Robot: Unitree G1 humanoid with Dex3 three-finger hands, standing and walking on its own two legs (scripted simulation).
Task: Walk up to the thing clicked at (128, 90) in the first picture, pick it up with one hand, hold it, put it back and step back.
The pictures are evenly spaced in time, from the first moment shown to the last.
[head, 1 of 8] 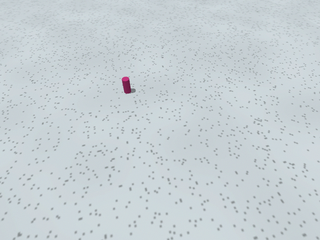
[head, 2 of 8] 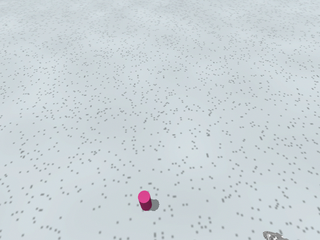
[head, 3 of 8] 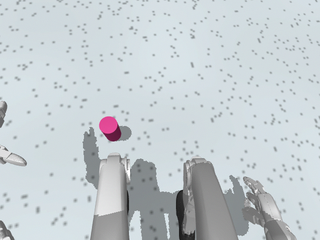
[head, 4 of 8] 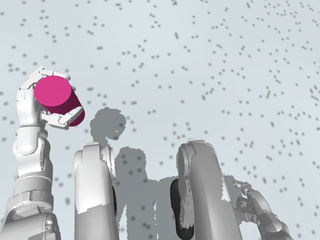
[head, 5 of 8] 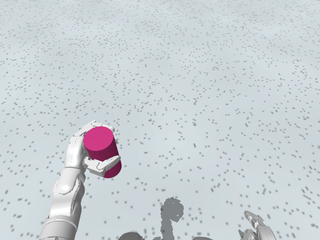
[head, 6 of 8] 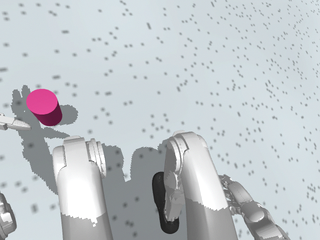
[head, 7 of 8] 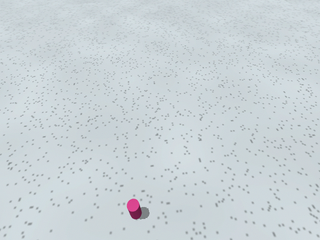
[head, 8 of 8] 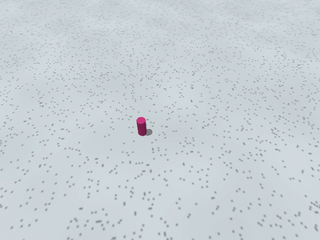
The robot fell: no
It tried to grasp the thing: yes
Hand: left
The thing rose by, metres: 0.67
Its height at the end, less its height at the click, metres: +0.00
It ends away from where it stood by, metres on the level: 0.02
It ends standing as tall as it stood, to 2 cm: yes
